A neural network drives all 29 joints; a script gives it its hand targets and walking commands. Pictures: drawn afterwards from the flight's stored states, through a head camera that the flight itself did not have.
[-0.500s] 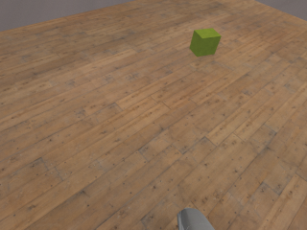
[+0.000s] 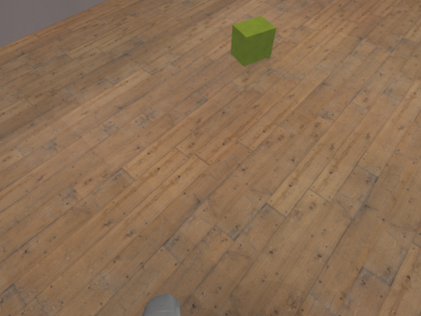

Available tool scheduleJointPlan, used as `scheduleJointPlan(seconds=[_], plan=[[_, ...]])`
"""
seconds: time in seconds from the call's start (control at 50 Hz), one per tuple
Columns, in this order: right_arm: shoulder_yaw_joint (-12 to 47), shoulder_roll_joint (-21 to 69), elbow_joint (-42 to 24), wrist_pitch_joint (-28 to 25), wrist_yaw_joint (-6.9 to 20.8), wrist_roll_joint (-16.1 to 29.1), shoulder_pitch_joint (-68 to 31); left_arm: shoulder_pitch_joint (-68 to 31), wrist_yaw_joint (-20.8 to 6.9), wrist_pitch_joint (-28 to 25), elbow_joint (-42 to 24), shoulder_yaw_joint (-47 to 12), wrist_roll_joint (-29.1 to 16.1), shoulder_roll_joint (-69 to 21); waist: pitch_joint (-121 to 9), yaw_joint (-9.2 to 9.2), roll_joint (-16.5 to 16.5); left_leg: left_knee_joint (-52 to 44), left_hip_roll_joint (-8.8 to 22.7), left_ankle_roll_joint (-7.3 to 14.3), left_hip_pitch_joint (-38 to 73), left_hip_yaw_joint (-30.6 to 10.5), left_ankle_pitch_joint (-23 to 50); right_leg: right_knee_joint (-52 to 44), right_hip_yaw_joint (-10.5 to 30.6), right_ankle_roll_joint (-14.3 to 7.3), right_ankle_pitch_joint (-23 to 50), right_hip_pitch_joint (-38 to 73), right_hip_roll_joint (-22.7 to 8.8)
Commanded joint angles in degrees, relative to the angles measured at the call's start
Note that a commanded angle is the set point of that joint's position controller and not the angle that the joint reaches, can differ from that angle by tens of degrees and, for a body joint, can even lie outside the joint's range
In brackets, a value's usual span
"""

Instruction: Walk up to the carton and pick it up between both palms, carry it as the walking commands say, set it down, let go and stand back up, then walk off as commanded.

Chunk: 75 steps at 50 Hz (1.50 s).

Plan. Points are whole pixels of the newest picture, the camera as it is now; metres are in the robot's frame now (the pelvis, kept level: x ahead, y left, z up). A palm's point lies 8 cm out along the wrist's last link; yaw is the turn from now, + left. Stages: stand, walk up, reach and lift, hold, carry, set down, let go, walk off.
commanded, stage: walk up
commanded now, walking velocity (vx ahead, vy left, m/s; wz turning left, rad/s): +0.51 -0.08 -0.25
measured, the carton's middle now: (252, 41) +1.94 -0.34 -0.66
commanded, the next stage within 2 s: none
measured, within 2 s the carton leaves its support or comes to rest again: neither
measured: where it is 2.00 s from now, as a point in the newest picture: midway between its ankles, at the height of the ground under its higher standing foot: (234, 144)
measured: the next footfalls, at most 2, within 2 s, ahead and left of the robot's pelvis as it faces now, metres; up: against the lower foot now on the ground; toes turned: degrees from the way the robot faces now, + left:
left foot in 0.42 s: +0.39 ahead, +0.11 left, +0.00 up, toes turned +5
right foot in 0.88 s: +0.68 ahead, -0.21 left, +0.00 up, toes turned -13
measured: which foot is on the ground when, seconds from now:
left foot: up 0.00-0.40, down 0.42-0.90, up 0.92-1.00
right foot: down 0.00-0.42, up 0.44-0.86, down 0.88-1.00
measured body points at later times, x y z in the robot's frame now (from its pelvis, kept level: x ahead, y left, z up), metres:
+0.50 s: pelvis +0.31 +0.01 -0.02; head +0.37 +0.01 +0.43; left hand +0.21 +0.21 -0.16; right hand +0.44 -0.20 -0.16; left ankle +0.35 +0.10 -0.74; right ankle +0.07 -0.07 -0.63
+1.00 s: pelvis +0.60 -0.11 -0.01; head +0.65 -0.11 +0.44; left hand +0.74 +0.10 -0.16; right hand +0.51 -0.33 -0.16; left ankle +0.44 +0.06 -0.62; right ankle +0.64 -0.20 -0.74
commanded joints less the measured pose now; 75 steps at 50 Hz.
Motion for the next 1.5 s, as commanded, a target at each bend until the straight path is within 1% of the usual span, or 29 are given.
scheduleJointPlan(seconds=[0.0,0.2,0.32,0.34,0.36,0.38,0.4,0.46,0.52,0.62,0.66,0.72,0.76,0.8,0.82,0.84,0.86,0.88,0.92,0.96,1.02,1.14,1.3,1.36,1.38,1.4,1.42,1.44,1.48], plan=[[0.1,-0.6,-2.5,1.0,0.8,-0.6,0.5,12.1,0.6,-2.4,2.3,-0.1,-0.9,3.2,-0.5,-0.48,-3.4,-8.5,1.2,-0.7,-6.6,-1.8,13.6,-13.3,14.6,-1.9,31.8,8.7,-14.2],[1.5,-2.6,-9.1,1.1,1.8,1.0,-20.8,24.2,1.1,-2.7,5.4,-0.4,0.0,2.4,4.7,5.54,-6.1,-26.7,-3.5,-1.6,-11.2,2.1,20.1,-15.1,11.3,1.9,40.9,21.9,-13.2],[0.7,-2.9,-6.8,-0.5,0.5,-0.1,-13.3,23.9,2.4,-1.5,6.8,0.6,0.3,3.6,-2.5,2.12,-9.9,-38.7,-10.0,2.0,9.1,8.1,14.5,0.6,4.9,2.4,68.2,20.7,-12.9],[-0.1,-4.2,-5.3,-0.9,0.0,-0.2,-5.8,23.1,2.3,-1.2,6.8,0.7,0.2,4.0,-8.7,-1.47,-9.4,-40.5,-9.0,3.6,23.0,6.3,16.4,11.1,3.2,2.8,64.5,13.5,-11.6],[-1.2,-7.9,-3.0,-1.6,-0.7,-0.2,6.2,20.9,1.9,-1.3,4.8,0.7,-1.0,4.4,-16.6,-7.48,-6.3,-42.1,0.4,7.3,43.6,-2.2,24.3,26.2,2.8,4.1,44.8,-1.1,-9.8],[-3.3,-15.3,0.6,-2.3,-1.5,-0.4,18.1,21.9,1.2,-1.5,2.6,-0.1,-1.3,2.7,-23.6,-10.20,9.8,-44.2,21.4,15.4,60.2,-29.4,48.2,50.1,6.2,6.0,-12.5,-17.8,-1.3],[-3.2,-15.6,1.7,-2.2,-1.8,-0.2,21.4,22.4,1.7,-1.5,3.5,0.5,-2.0,4.7,-28.5,-8.18,4.7,-44.5,23.7,17.6,61.0,-32.6,61.4,58.6,14.1,5.0,-19.5,-19.1,-2.9],[-1.0,-5.9,0.5,-3.1,-2.0,-1.7,7.3,11.7,0.7,-1.2,2.3,0.9,0.2,2.6,-12.1,-3.64,-0.7,-50.1,16.9,12.2,36.4,-16.9,47.0,57.0,10.8,4.6,-6.7,-23.5,-8.2],[0.9,-1.8,3.0,-3.3,-1.7,-0.2,9.2,8.6,-0.5,1.1,0.3,0.7,0.9,-2.2,1.4,-0.28,5.6,-57.7,11.0,6.7,19.6,-8.6,35.5,47.6,7.5,5.5,-0.2,-18.8,-7.9],[1.5,-3.4,3.2,-4.1,-1.0,1.4,8.3,1.3,-2.4,3.1,-4.2,-0.7,0.2,-2.8,7.5,1.99,12.1,-62.2,4.4,2.9,8.2,5.0,30.5,18.8,-1.1,6.5,12.9,-9.4,-6.7],[0.3,-5.7,3.8,-3.8,-0.9,1.1,12.2,-2.5,-3.5,3.3,-4.9,-0.5,0.8,-0.5,7.1,-0.11,15.9,-61.9,5.8,2.8,11.1,3.1,28.1,13.3,-3.5,6.8,16.3,-8.2,-5.8],[-0.1,-7.1,5.2,-2.9,-1.2,1.3,17.2,-8.4,-4.3,2.8,-5.5,-0.3,1.6,2.1,5.6,-3.65,13.9,-59.6,8.1,3.0,19.2,2.0,33.5,8.6,-3.8,5.7,13.0,-9.3,-5.5],[-0.1,-8.0,5.6,-2.5,-1.6,1.3,17.8,-9.2,-4.0,2.4,-5.3,-0.1,1.8,2.8,2.7,-3.72,11.7,-54.8,8.4,3.2,22.9,3.5,43.6,6.8,-4.3,5.1,7.8,-7.0,-4.2],[-0.8,-9.9,5.4,-2.3,-2.2,0.9,16.2,-2.4,-3.1,1.6,-3.1,0.8,1.6,4.4,-3.4,0.48,9.6,-43.1,8.3,2.5,24.1,5.4,51.0,2.1,-3.9,3.9,4.5,2.0,-2.5],[-0.9,-9.9,4.9,-2.4,-1.8,1.2,15.4,7.5,-2.2,0.9,0.5,1.8,1.5,7.8,-9.7,4.85,4.6,-29.6,5.5,0.9,18.2,6.0,46.3,-0.9,-2.9,1.8,6.8,16.2,-2.0],[0.2,-5.8,2.6,-2.6,-0.9,1.5,15.0,19.1,-0.8,0.0,3.4,3.4,1.9,13.9,-20.2,8.96,-9.5,-7.5,-0.9,-1.2,3.5,6.1,8.9,-1.6,14.6,-2.8,13.6,36.0,-17.3],[1.1,-2.2,1.9,-3.0,-1.3,2.4,17.4,26.5,0.0,-1.2,4.3,5.0,2.2,18.6,-27.0,9.84,-16.5,5.3,-4.5,-0.1,-5.9,-1.0,-13.4,-3.8,32.0,-5.6,27.7,45.9,-28.6],[0.6,-2.1,2.7,-2.9,-1.7,2.5,16.2,23.1,0.5,-1.3,4.7,4.3,1.8,16.6,-24.5,8.36,-8.9,7.9,-1.3,0.4,-8.1,-6.3,-4.4,-1.8,30.3,-7.1,33.7,42.1,-28.2],[0.0,-4.1,3.9,-3.1,-1.0,1.9,10.7,14.0,0.6,-1.9,3.6,2.9,1.3,10.1,-16.7,5.17,0.5,7.7,1.1,0.8,-7.0,-5.5,1.5,-1.8,20.1,-5.3,40.5,27.9,-24.0],[0.1,-1.0,3.3,-2.0,0.0,1.6,7.3,10.5,0.6,-2.5,3.1,0.9,0.6,5.1,-8.7,2.53,-1.2,3.5,1.3,0.6,-4.1,-5.3,4.7,-7.3,14.2,-2.9,38.4,14.9,-20.9],[0.4,0.9,2.1,0.1,0.4,0.2,7.2,8.7,0.3,-2.4,2.6,0.5,-0.3,3.7,-0.2,-0.71,-5.3,-4.9,0.8,0.4,-0.8,-3.6,10.0,-14.6,10.4,-0.9,20.1,3.5,-17.2],[1.0,-1.0,-2.2,1.9,1.5,0.0,-3.1,12.6,0.0,-2.6,2.7,-0.2,-0.4,3.3,4.9,0.17,-8.7,-18.8,0.3,-1.0,-4.2,0.2,21.6,-20.0,6.3,0.4,6.5,3.5,-14.3],[1.3,-2.1,-7.1,-0.5,1.8,-0.1,-16.7,19.8,1.0,-2.0,5.1,0.7,0.6,5.0,3.5,5.13,-6.0,-36.7,-2.0,-1.5,-3.0,2.2,16.8,-15.8,8.4,-2.4,17.4,16.7,-18.1],[0.5,-3.9,-3.9,-1.8,0.8,0.0,-4.9,20.2,1.1,-1.2,6.4,0.4,0.6,5.4,-6.0,-0.06,-2.1,-44.4,-6.3,1.0,16.0,3.8,12.1,3.0,1.2,0.4,32.5,13.5,-13.7],[-0.8,-7.7,-1.1,-2.4,0.2,-0.3,5.0,20.5,1.0,-1.2,6.5,0.8,0.2,5.3,-12.5,-4.42,2.2,-47.1,0.0,4.0,31.3,-2.6,15.3,16.8,-0.8,2.4,24.5,4.2,-11.4],[-2.9,-15.7,1.8,-2.7,-0.8,-0.2,16.9,21.2,0.4,-1.3,4.0,0.3,0.1,3.5,-20.1,-8.23,14.6,-48.8,18.7,8.9,48.7,-25.3,23.4,34.8,-1.1,5.1,-11.7,-12.4,-4.7],[-3.9,-18.7,3.1,-2.4,-1.6,-0.2,22.5,21.9,0.4,-1.2,4.2,1.3,-0.1,3.6,-22.3,-7.90,11.3,-52.2,25.1,12.1,50.5,-38.2,36.6,45.0,6.7,6.2,-20.3,-17.3,-3.5],[-3.2,-16.8,3.0,-2.7,-1.7,0.4,19.1,19.8,0.3,-0.9,4.6,1.8,0.3,4.3,-17.3,-4.98,6.6,-52.4,23.3,10.2,44.5,-33.4,45.4,46.9,8.6,6.4,-15.7,-18.3,-5.7],[-1.3,-8.8,2.2,-2.9,-1.5,-0.5,9.6,14.4,-0.1,-0.5,4.8,0.7,0.6,1.0,-9.5,-3.02,5.3,-53.3,15.6,6.0,31.6,-18.2,39.1,44.7,7.7,6.2,-6.1,-19.1,-8.4]])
